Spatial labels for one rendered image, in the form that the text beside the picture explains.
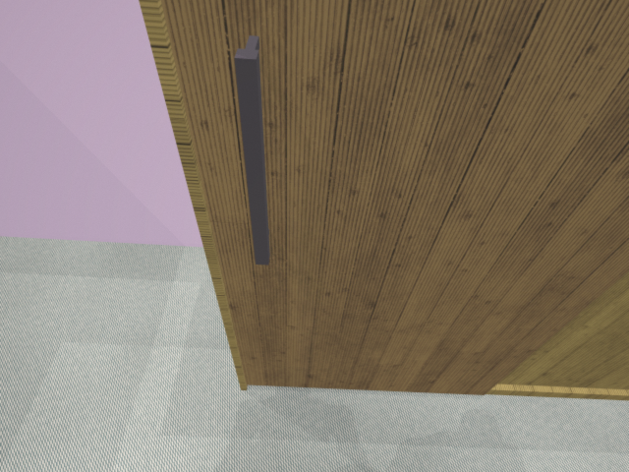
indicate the handle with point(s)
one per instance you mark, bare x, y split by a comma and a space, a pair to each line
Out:
249, 93

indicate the wardrobe door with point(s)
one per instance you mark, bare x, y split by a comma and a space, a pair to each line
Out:
447, 181
592, 350

